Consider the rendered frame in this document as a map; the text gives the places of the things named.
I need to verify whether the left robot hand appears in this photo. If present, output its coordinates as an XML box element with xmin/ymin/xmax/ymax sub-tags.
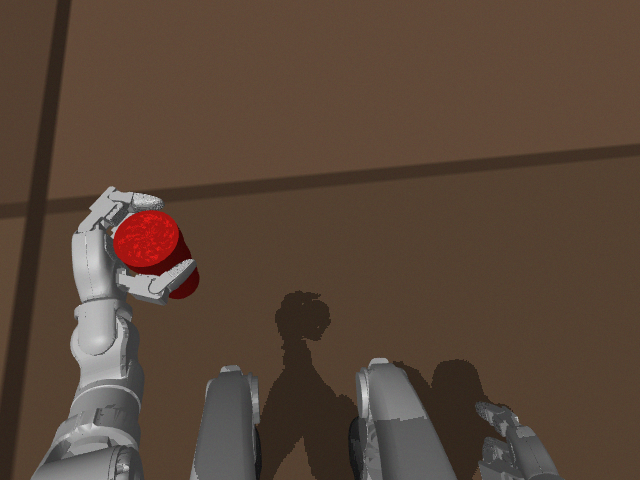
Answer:
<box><xmin>71</xmin><ymin>186</ymin><xmax>197</xmax><ymax>306</ymax></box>

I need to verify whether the right robot foot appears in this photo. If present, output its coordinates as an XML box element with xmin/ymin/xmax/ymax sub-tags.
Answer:
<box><xmin>348</xmin><ymin>416</ymin><xmax>364</xmax><ymax>480</ymax></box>

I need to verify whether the cup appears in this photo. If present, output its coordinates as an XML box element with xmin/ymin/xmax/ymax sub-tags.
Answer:
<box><xmin>113</xmin><ymin>210</ymin><xmax>200</xmax><ymax>299</ymax></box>

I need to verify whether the left robot arm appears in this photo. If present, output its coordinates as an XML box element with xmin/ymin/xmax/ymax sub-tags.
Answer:
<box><xmin>30</xmin><ymin>297</ymin><xmax>145</xmax><ymax>480</ymax></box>

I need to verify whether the right robot hand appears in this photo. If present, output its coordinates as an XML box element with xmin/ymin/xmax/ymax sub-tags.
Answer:
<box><xmin>475</xmin><ymin>402</ymin><xmax>559</xmax><ymax>480</ymax></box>

